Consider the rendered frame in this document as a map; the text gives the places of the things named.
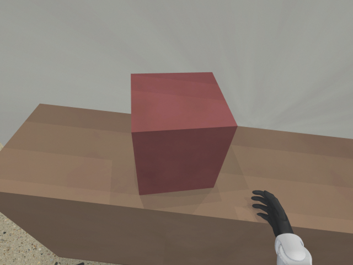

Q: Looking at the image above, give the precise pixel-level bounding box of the pedestal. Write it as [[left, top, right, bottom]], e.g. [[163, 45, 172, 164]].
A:
[[0, 104, 353, 265]]

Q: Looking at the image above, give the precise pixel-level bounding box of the right robot hand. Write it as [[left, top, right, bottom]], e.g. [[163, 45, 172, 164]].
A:
[[251, 190, 294, 237]]

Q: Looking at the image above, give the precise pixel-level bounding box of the right robot forearm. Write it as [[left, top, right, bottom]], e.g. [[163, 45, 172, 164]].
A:
[[275, 233, 312, 265]]

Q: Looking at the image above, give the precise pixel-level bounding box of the carton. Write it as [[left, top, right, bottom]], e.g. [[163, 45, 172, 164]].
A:
[[131, 72, 238, 195]]

